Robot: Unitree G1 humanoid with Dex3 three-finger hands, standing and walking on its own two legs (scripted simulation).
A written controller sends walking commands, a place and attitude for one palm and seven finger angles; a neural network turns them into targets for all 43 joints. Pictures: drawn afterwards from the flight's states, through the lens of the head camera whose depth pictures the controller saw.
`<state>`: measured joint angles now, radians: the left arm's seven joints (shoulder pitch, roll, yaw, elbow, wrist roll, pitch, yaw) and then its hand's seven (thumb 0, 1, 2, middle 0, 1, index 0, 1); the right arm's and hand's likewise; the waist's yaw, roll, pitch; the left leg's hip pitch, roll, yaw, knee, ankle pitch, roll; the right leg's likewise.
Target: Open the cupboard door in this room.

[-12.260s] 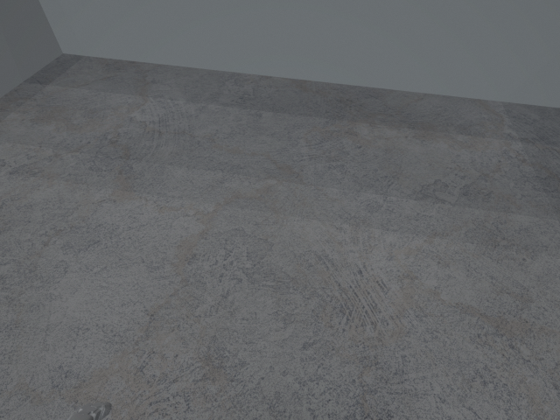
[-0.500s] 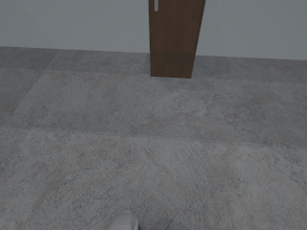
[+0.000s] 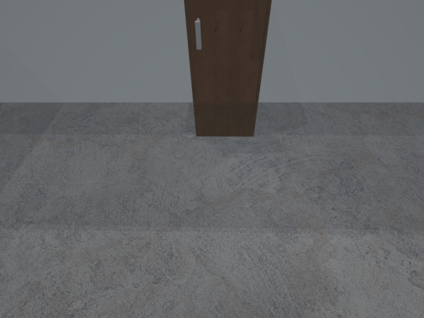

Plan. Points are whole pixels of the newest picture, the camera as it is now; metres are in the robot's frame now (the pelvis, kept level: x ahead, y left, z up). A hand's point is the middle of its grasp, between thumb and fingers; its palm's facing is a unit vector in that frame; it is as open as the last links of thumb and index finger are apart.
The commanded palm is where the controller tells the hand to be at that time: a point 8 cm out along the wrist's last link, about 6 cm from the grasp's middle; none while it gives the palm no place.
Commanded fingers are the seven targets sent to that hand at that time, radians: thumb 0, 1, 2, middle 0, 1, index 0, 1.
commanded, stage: turn or walk to find it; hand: left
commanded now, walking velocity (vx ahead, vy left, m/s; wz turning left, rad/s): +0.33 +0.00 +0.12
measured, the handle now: (198, 33) +1.37 +0.10 -0.04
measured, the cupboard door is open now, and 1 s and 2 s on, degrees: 0 0 0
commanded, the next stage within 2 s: stand and wait in 0.06 s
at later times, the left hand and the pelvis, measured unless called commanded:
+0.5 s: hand out of the picture +0.09 +0.15 -0.20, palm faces +0.10 -0.98 -0.15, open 7.3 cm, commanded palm none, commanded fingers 0.00 0.90 0.90 -0.20 -0.30 -0.20 -0.30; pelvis +0.15 +0.00 -0.01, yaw +1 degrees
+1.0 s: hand (146, 312) +0.18 +0.16 -0.18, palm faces +0.04 -0.98 -0.20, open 7.3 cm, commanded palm none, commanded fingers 0.00 0.90 0.90 -0.20 -0.30 -0.20 -0.30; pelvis +0.18 -0.01 +0.00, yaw +1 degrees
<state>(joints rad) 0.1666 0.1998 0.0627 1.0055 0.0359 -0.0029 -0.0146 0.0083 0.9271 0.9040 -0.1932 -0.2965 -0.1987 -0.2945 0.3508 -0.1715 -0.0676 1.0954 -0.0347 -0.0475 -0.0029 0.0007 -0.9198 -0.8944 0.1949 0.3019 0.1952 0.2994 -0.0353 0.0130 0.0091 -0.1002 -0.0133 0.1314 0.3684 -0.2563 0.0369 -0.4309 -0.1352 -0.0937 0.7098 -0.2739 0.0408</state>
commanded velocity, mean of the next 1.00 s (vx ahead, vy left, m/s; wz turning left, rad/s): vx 0.01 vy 0.00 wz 0.00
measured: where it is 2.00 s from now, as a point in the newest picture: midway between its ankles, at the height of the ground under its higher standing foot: outside the picture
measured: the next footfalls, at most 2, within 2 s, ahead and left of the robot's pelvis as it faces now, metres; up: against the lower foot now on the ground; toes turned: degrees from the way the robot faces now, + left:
right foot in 0.06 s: +0.15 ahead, -0.14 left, +0.00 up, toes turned -7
left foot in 0.42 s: +0.24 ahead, +0.12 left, +0.00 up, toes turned +9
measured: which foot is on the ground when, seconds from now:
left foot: down 0.00-0.08, up 0.10-0.40, down 0.42-1.00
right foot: up 0.00-0.04, down 0.06-1.00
